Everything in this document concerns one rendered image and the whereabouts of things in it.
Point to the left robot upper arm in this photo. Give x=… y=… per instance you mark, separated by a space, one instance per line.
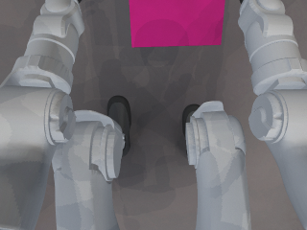
x=33 y=122

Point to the left robot foot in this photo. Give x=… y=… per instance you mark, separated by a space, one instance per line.
x=118 y=109

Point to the right robot upper arm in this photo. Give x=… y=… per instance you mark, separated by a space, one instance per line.
x=279 y=117

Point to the robot right shin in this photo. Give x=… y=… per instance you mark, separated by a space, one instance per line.
x=237 y=129

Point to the left robot forearm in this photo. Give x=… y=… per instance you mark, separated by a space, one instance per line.
x=52 y=48

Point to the right robot forearm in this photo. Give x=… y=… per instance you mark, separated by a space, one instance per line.
x=272 y=49

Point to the carton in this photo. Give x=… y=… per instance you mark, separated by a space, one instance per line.
x=170 y=23

